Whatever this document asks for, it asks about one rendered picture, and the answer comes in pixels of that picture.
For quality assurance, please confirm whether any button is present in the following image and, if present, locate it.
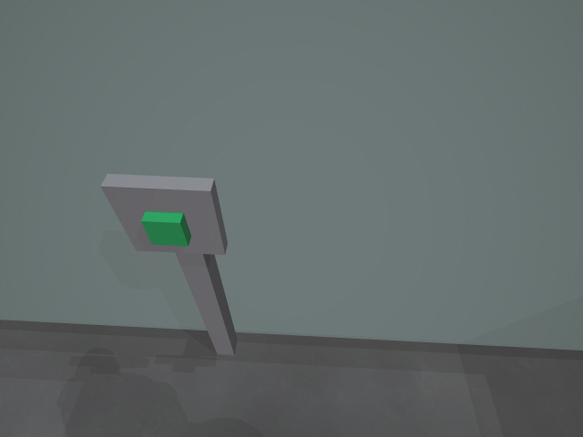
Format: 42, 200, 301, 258
141, 211, 191, 246

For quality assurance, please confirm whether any panel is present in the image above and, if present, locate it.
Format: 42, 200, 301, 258
100, 174, 237, 356

